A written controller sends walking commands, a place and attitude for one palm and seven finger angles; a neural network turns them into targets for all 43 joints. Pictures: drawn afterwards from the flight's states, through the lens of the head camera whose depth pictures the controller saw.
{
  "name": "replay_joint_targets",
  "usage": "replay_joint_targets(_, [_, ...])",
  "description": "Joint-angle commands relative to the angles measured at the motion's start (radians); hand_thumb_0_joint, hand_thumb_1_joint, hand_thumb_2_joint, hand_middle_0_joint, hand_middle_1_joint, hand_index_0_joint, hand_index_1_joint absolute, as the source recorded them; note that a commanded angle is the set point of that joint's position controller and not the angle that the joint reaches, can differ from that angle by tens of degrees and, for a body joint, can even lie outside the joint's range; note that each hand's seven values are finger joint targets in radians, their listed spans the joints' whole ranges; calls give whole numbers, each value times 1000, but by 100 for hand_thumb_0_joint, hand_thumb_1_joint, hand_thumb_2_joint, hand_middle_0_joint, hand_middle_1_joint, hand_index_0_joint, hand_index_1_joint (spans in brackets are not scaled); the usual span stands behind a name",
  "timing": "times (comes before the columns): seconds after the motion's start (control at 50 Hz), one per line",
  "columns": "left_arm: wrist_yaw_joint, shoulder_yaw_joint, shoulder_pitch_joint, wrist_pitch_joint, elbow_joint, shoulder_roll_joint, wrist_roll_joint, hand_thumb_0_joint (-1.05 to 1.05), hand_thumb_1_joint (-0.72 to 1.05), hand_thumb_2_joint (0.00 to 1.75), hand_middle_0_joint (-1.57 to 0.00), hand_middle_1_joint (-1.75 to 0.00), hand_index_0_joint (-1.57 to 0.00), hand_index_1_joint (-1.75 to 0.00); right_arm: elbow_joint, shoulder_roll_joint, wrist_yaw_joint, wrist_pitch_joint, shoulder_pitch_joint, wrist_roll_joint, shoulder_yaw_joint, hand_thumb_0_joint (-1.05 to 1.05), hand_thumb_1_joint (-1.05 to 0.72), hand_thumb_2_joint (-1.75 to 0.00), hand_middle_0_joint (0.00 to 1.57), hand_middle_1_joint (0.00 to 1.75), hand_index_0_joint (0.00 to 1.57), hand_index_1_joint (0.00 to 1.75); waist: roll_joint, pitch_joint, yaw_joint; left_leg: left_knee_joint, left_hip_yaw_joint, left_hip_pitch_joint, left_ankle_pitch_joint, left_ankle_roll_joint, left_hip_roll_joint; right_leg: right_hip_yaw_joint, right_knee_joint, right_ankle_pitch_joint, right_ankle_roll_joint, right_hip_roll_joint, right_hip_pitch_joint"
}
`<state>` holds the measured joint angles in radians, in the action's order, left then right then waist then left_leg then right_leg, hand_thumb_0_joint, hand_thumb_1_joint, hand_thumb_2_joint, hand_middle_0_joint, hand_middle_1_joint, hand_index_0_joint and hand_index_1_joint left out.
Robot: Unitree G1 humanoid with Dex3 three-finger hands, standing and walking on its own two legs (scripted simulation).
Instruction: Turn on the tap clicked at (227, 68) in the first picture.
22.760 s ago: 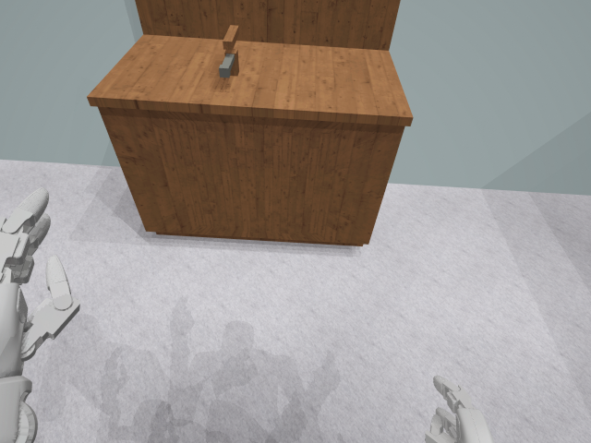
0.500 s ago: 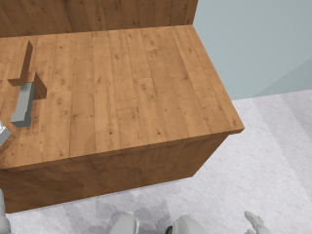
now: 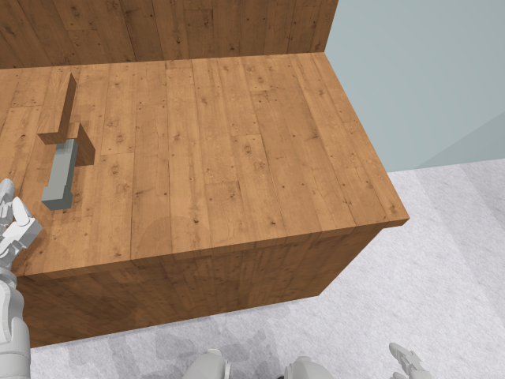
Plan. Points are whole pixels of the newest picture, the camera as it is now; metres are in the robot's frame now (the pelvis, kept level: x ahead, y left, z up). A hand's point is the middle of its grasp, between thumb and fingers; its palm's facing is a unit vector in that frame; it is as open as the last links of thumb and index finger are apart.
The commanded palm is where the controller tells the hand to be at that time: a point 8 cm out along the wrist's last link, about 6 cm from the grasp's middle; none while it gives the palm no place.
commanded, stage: reach beside the lever's end, fingers flat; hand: left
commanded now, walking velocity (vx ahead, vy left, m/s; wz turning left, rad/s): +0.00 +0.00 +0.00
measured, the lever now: (57, 197) +0.34 +0.32 +0.06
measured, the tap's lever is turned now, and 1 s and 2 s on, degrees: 0 0 0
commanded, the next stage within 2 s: push the lever round in 1.96 s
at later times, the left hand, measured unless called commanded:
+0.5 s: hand (37, 224) +0.31 +0.34 +0.05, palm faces +0.50 -0.86 -0.12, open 7.8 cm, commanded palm +0.27 +0.37 +0.05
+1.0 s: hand (41, 221) +0.31 +0.34 +0.04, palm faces +0.47 -0.87 -0.11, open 7.8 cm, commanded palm +0.28 +0.38 +0.05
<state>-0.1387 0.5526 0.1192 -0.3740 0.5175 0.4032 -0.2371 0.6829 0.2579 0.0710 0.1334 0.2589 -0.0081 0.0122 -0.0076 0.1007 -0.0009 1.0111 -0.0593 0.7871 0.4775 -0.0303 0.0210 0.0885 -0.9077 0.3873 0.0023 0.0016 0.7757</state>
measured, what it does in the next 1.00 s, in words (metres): stands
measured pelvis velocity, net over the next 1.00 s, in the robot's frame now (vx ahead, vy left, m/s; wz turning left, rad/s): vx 0.00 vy -0.02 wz -0.01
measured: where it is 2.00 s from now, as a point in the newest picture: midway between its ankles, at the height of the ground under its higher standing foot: outside the picture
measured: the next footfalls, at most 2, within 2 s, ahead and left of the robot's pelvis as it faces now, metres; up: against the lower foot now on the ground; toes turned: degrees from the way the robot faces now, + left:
none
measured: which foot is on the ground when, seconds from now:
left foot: down 0.00-1.00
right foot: down 0.00-1.00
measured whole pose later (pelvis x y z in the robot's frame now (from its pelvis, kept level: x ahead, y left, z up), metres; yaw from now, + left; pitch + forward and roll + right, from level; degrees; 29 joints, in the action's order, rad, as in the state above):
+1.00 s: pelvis +0.00 -0.02 -0.01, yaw -1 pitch +16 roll -3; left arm -0.21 0.63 0.19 -0.38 0.66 0.47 -0.24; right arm 0.69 0.28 0.08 0.11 0.26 -0.02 0.01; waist -0.01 0.10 0.01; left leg 1.04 -0.06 0.84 0.49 -0.01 0.00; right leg 0.09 -0.95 0.40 0.03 0.02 0.84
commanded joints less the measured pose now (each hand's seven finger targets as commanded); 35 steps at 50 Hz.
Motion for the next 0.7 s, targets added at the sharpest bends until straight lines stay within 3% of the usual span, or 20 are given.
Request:
replay_joint_targets(0.0, [14, 47, 257, -40, -228, 320, -4, 0, 90, 90, -15, -15, -15, -15, -105, 173, 31, 38, 23, -2, -63, 0, -90, -90, 20, 30, 20, 30, -181, 300, 21, -215, -73, -229, -295, 70, -21, -22, 83, -105, 34, 29, -121])
replay_joint_targets(0.02, [23, 90, 228, -28, -222, 368, 9, 0, 90, 90, -15, -15, -15, -15, -102, 175, 34, 34, 28, -3, -63, 0, -90, -90, 20, 30, 20, 30, -190, 303, 3, -219, -74, -233, -329, 73, -26, -26, 90, -118, 36, 28, -143])
replay_joint_targets(0.06, [31, 69, 188, -11, -244, 339, 9, 0, 90, 90, -15, -15, -15, -15, -123, 166, 27, 30, 28, -1, -61, 0, -90, -90, 20, 30, 20, 30, -188, 337, -6, -215, -65, -257, -408, 75, -25, -23, 91, -153, 34, 28, -171])
replay_joint_targets(0.12, [51, 114, 138, 5, -204, 357, 4, 0, 90, 90, -15, -15, -15, -15, -122, 161, 21, 21, 28, -1, -57, 0, -90, -90, 20, 30, 20, 30, -149, 301, -19, -209, -54, -214, -425, 69, -24, -24, 100, -181, 32, 32, -197])
replay_joint_targets(0.18, [43, 122, 105, 5, -148, 331, -21, 0, 90, 90, -15, -15, -15, -15, -132, 159, 13, 11, 23, -4, -57, 0, -90, -90, 20, 30, 20, 30, -54, 273, -11, -196, -28, -140, -376, 48, -15, -27, 99, -213, 26, 35, -219])
replay_joint_targets(0.22, [30, 133, 87, -2, -122, 339, -19, 0, 90, 90, -15, -15, -15, -15, -130, 161, 12, 7, 23, -8, -57, 0, -90, -90, 20, 30, 20, 30, -68, 251, -15, -192, -24, -119, -357, 40, -14, -35, 101, -208, 27, 33, -220])
replay_joint_targets(0.24, [18, 99, 106, -6, -133, 313, -20, 0, 90, 90, -15, -15, -15, -15, -136, 162, 9, 9, 21, -8, -55, 0, -90, -90, 20, 30, 20, 30, -98, 257, -9, -188, -20, -119, -346, 37, -11, -36, 94, -202, 28, 30, -209])
replay_joint_targets(0.32, [-19, 111, 196, -33, -135, 354, -17, 0, 90, 90, -15, -15, -15, -15, -118, 171, 17, 13, 29, -10, -60, 0, -90, -90, 20, 30, 20, 30, -90, 257, 17, -159, -17, -102, -305, 20, -14, -51, 89, -187, 26, 30, -182])
replay_joint_targets(0.4, [-42, 105, 308, -87, -177, 380, -23, 0, 90, 90, -15, -15, -15, -15, -101, 174, 28, 27, 25, -3, -61, 0, -90, -90, 20, 30, 20, 30, -116, 314, 33, -140, -17, -106, -265, 12, -9, -64, 75, -157, 25, 28, -176])
replay_joint_targets(0.42, [-36, 130, 327, -94, -171, 414, -14, 0, 90, 90, -15, -15, -15, -15, -88, 173, 34, 27, 27, -3, -61, 0, -90, -90, 20, 30, 20, 30, -143, 316, 29, -133, -18, -107, -262, 11, -12, -69, 72, -151, 26, 28, -171])
replay_joint_targets(0.46, [-41, 146, 312, -93, -145, 435, -14, 0, 90, 90, -15, -15, -15, -15, -85, 173, 35, 27, 32, -1, -59, 0, -90, -90, 20, 30, 20, 30, -134, 345, 22, -137, -17, -105, -270, 10, -10, -72, 72, -163, 25, 26, -198])
replay_joint_targets(0.48, [-45, 129, 340, -91, -158, 426, -15, 0, 90, 90, -15, -15, -15, -15, -86, 173, 37, 29, 29, -3, -58, 0, -90, -90, 20, 30, 20, 30, -138, 355, 32, -136, -14, -108, -266, 8, -9, -73, 72, -164, 22, 24, -200])
replay_joint_targets(0.52, [-42, 169, 308, -62, -117, 472, -9, 0, 90, 90, -15, -15, -15, -15, -80, 174, 41, 25, 34, -5, -55, 0, -90, -90, 20, 30, 20, 30, -176, 346, 14, -144, -12, -107, -268, 9, -11, -77, 84, -166, 25, 23, -216])
replay_joint_targets(0.54, [-46, 150, 302, -51, -127, 453, -12, 0, 90, 90, -15, -15, -15, -15, -87, 172, 39, 24, 36, -4, -55, 0, -90, -90, 20, 30, 20, 30, -169, 369, 15, -147, -9, -114, -289, 7, -9, -77, 84, -193, 22, 20, -239])
replay_joint_targets(0.56, [-47, 171, 261, -36, -121, 471, -13, 0, 90, 90, -15, -15, -15, -15, -94, 172, 36, 23, 42, -6, -57, 0, -90, -90, 20, 30, 20, 30, -176, 384, -3, -154, -9, -123, -320, 10, -9, -75, 86, -218, 24, 22, -263])
replay_joint_targets(0.6, [-49, 171, 181, -3, -107, 458, -22, 0, 90, 90, -15, -15, -15, -15, -113, 172, 29, 18, 44, -10, -55, 0, -90, -90, 20, 30, 20, 30, -150, 372, -14, -165, -5, -117, -346, 9, -9, -70, 95, -247, 20, 23, -285])
replay_joint_targets(0.62, [-40, 208, 136, 7, -82, 479, -19, 0, 90, 90, -15, -15, -15, -15, -112, 174, 27, 14, 49, -8, -56, 0, -90, -90, 20, 30, 20, 30, -130, 365, -27, -165, -8, -109, -365, 7, -12, -69, 96, -264, 21, 25, -302])
replay_joint_targets(0.68, [-37, 195, 118, 16, -56, 434, -39, 0, 90, 90, -15, -15, -15, -15, -127, 172, 16, 8, 45, -11, -56, 0, -90, -90, 20, 30, 20, 30, -56, 306, -11, -160, 1, -46, -317, 2, -9, -72, 101, -249, 11, 26, -284])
